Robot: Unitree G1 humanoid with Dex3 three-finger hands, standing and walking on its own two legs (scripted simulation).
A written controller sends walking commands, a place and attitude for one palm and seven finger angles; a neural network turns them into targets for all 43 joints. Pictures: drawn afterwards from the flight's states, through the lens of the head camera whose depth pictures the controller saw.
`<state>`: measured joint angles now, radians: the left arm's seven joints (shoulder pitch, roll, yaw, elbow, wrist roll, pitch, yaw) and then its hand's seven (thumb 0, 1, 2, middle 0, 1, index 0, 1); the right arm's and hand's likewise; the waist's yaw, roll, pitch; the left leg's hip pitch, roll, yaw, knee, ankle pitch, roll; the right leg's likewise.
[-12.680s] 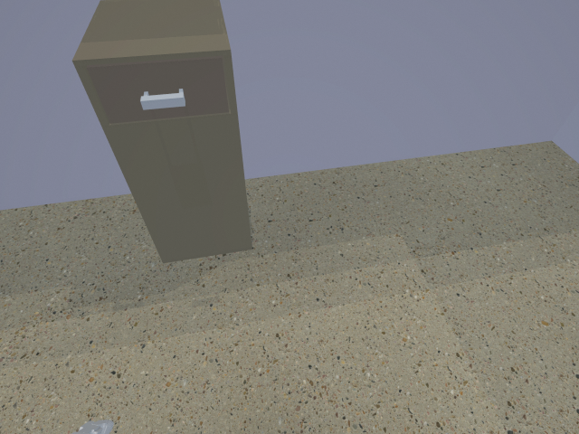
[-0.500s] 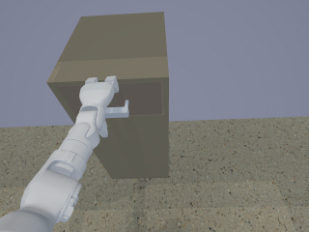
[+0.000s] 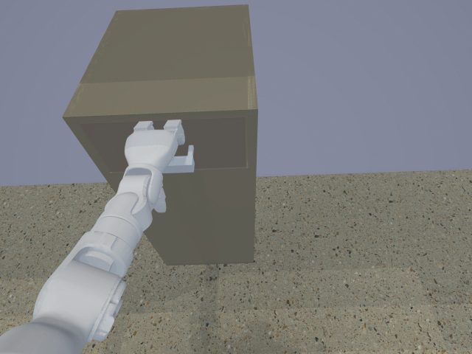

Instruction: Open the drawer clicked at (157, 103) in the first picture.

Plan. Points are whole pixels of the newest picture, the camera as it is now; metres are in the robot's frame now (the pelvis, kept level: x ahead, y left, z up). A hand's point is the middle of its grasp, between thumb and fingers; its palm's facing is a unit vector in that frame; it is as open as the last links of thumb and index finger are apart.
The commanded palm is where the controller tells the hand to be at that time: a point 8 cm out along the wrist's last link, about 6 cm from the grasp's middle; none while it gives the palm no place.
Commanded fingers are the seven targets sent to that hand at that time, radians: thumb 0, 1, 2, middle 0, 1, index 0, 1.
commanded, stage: lower the fingers behind the handle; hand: left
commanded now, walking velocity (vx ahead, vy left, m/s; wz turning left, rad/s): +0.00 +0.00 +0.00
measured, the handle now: (169, 157) +0.50 +0.15 +0.00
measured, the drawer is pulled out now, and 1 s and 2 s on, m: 0.00 0.00 0.00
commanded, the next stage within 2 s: lift the fingers back up to retry in 1.20 s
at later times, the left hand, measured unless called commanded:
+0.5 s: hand (161, 173) +0.45 +0.15 +0.01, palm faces -0.03 -0.04 -1.00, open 13.8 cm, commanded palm +0.43 +0.16 +0.06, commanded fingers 0.00 -0.50 0.30 -0.30 -1.20 -0.30 -1.20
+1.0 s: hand (162, 174) +0.45 +0.15 +0.01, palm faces +0.00 -0.02 -1.00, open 13.8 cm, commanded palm +0.43 +0.17 +0.04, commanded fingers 0.00 -0.50 0.30 -0.30 -1.20 -0.30 -1.20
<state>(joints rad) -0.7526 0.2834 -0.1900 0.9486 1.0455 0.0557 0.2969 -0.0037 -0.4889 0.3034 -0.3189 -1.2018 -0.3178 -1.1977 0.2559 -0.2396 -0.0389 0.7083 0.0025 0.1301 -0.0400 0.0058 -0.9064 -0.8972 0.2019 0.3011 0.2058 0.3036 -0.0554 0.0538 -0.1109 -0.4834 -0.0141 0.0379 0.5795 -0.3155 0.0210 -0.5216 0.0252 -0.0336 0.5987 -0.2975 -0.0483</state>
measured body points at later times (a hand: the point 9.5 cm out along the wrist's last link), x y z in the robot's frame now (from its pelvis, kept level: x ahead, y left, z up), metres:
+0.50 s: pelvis -0.01 +0.01 -0.01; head +0.06 -0.01 +0.44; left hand +0.45 +0.15 +0.07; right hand +0.05 -0.25 -0.15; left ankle -0.03 +0.11 -0.73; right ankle -0.01 -0.09 -0.73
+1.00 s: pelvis -0.02 +0.01 -0.02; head +0.06 +0.00 +0.42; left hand +0.45 +0.15 +0.06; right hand +0.02 -0.25 -0.15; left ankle -0.03 +0.11 -0.73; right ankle -0.01 -0.09 -0.73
